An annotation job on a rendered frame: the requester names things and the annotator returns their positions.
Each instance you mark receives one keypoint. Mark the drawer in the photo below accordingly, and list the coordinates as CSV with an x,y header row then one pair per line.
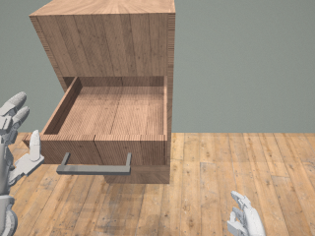
x,y
99,120

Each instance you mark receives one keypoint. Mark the cabinet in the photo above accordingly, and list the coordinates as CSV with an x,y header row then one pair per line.
x,y
112,38

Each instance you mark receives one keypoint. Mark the left robot forearm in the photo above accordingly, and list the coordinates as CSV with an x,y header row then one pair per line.
x,y
8,219

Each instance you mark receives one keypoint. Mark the robot right hand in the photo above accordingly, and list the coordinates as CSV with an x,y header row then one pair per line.
x,y
250,222

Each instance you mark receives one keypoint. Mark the robot left hand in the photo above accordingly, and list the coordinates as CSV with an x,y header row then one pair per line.
x,y
11,118

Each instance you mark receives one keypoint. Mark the handle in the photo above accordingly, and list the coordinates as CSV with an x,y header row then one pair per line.
x,y
116,170

